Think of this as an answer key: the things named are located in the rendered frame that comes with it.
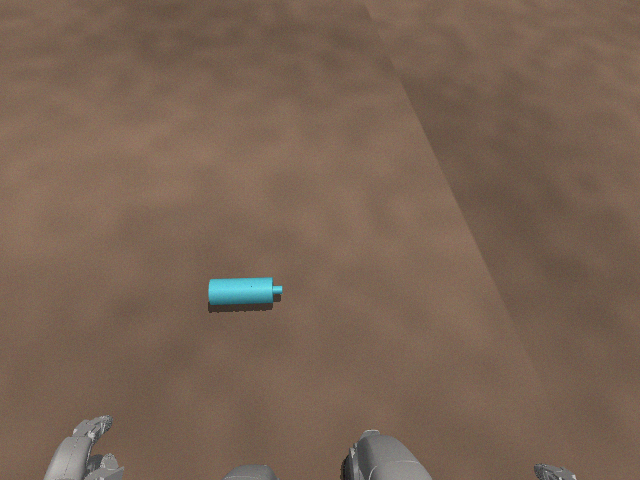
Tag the bottle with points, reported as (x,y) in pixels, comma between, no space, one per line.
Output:
(242,291)

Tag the right robot hand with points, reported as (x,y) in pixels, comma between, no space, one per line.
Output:
(549,472)

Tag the left robot hand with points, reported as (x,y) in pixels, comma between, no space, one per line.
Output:
(72,457)

